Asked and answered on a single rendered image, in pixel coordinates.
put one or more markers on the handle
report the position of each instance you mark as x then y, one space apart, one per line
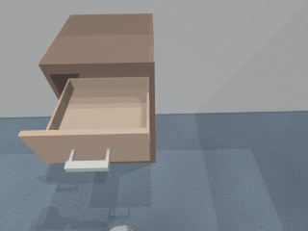
87 166

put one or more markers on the drawer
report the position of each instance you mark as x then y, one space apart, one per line
93 115

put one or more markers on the cabinet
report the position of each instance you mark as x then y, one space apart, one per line
111 45

